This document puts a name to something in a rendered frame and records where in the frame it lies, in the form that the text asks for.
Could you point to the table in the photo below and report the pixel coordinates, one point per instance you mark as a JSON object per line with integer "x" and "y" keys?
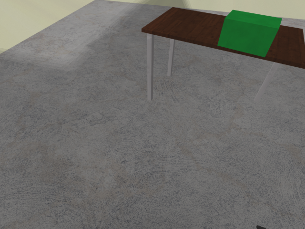
{"x": 201, "y": 28}

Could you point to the carton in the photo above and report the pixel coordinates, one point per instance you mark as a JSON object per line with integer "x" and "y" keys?
{"x": 249, "y": 32}

